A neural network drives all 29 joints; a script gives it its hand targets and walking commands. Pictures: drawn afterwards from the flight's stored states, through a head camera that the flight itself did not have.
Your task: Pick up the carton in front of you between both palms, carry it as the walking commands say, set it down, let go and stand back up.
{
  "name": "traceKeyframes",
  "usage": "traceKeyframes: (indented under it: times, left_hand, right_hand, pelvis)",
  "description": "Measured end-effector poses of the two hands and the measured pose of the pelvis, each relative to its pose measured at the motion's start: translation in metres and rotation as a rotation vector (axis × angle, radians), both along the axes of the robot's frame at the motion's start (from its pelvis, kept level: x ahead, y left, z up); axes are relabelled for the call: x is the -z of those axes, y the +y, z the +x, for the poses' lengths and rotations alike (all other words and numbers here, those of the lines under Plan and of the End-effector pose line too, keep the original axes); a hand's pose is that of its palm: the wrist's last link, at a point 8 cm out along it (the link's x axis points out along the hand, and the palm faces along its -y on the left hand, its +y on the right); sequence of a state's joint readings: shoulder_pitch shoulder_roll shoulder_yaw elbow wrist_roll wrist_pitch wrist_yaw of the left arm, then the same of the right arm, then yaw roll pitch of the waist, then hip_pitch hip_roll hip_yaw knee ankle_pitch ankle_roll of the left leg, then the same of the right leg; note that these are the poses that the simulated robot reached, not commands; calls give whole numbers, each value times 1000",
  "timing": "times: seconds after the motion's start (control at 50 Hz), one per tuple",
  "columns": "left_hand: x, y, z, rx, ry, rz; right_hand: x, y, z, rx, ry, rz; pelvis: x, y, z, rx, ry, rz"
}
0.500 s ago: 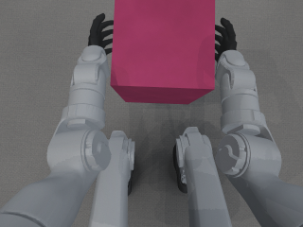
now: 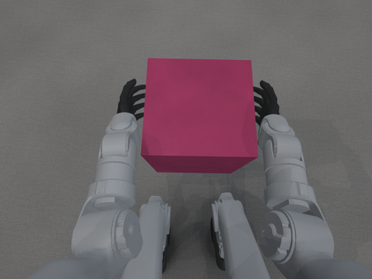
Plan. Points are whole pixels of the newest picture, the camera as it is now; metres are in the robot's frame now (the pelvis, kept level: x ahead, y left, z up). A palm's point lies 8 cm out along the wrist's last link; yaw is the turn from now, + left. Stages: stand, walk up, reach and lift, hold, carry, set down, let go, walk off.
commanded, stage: reach and lift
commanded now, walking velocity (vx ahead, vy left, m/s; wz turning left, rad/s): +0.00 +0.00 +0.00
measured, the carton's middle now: (196, 125) +0.44 -0.02 -0.11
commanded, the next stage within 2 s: hold in 1.86 s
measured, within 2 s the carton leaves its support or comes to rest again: neither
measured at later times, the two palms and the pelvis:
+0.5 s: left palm (93, 104) +0.39 +0.14 +0.12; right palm (303, 103) +0.38 -0.16 +0.12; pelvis +0.05 +0.00 +0.14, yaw +0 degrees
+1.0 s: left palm (36, 89) +0.36 +0.14 +0.22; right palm (361, 83) +0.35 -0.16 +0.22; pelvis +0.06 +0.00 +0.20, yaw +0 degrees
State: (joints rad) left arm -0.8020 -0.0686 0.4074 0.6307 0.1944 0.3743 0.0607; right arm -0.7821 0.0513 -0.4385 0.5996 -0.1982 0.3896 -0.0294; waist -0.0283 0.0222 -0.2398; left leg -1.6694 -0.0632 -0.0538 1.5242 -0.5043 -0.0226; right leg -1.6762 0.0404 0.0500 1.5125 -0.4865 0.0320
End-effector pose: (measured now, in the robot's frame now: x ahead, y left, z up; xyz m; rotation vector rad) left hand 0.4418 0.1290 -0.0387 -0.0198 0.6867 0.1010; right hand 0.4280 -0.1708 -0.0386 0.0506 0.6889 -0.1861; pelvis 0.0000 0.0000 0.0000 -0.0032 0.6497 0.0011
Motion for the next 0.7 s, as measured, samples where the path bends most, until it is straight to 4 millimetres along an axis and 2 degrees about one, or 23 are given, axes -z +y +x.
traceKeyframes:
  times: [0.44,0.7]
  left_hand:
    - [-138,8,-44,-18,2,3]
    - [-215,13,-68,-26,-13,5]
  right_hand:
    - [-137,7,-38,-18,1,4]
    - [-214,12,-58,-35,-14,-3]
  pelvis:
    - [-124,-1,43,9,-278,3]
    - [-179,-2,64,9,-503,0]
